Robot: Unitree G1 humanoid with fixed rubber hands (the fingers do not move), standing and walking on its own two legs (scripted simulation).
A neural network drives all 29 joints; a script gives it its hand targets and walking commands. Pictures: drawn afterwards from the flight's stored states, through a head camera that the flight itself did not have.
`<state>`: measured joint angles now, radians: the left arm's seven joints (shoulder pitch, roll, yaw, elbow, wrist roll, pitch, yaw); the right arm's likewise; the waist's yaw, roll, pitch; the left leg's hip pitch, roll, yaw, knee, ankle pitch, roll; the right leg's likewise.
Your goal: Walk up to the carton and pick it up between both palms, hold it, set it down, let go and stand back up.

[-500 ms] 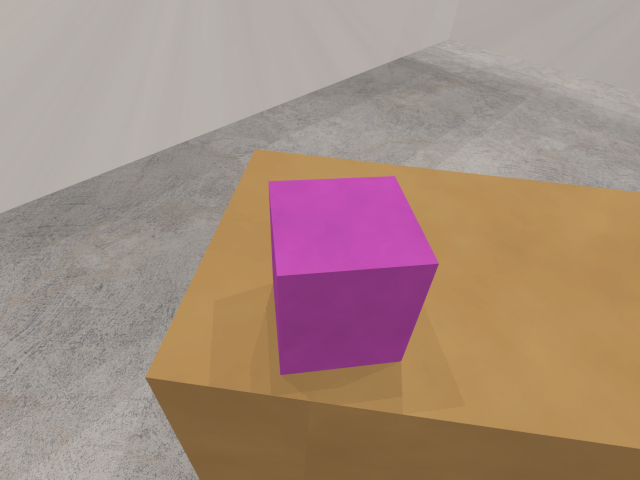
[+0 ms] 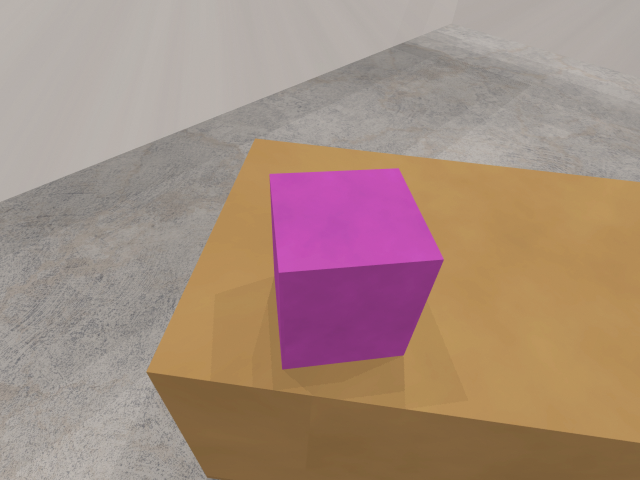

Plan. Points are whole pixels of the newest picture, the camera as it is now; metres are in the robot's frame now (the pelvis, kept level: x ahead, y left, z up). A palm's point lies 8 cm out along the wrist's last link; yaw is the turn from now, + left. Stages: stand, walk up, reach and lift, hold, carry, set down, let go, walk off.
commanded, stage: stand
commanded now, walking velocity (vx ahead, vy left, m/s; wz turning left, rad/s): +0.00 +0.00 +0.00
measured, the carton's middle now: (340, 269) +0.45 +0.01 -0.01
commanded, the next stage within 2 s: none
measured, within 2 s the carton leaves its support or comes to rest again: neither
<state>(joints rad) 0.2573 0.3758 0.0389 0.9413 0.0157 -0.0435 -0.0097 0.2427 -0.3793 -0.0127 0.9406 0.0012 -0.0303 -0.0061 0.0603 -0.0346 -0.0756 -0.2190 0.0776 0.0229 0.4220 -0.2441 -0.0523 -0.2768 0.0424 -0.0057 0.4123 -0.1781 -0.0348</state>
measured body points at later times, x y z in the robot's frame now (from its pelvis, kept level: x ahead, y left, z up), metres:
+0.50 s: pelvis +0.00 +0.00 +0.00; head -0.01 +0.02 +0.45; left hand +0.05 +0.32 -0.13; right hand +0.09 -0.31 -0.11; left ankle -0.02 +0.15 -0.74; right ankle +0.02 -0.10 -0.74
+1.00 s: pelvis -0.01 +0.00 +0.00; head -0.01 +0.01 +0.45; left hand +0.04 +0.32 -0.12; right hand +0.09 -0.30 -0.11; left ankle -0.02 +0.15 -0.74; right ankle +0.02 -0.10 -0.74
